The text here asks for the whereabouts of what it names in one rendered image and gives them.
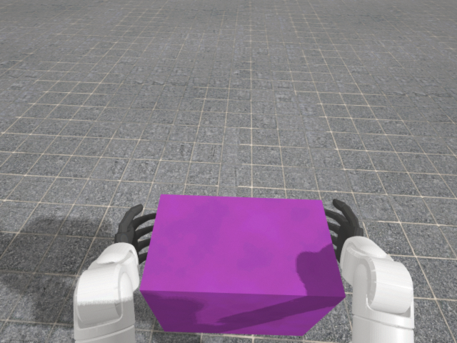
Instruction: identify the robot right forearm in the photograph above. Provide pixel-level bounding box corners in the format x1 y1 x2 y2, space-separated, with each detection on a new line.
340 236 414 343

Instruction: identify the right robot hand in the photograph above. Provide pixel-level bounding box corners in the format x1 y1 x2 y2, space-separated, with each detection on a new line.
324 199 363 263

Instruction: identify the left robot hand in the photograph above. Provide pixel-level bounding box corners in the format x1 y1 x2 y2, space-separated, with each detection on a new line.
114 204 156 264

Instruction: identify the carton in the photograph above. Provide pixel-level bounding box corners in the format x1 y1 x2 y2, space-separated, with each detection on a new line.
139 194 346 336

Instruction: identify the robot left forearm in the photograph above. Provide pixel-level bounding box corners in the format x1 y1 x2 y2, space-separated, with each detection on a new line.
74 242 140 343

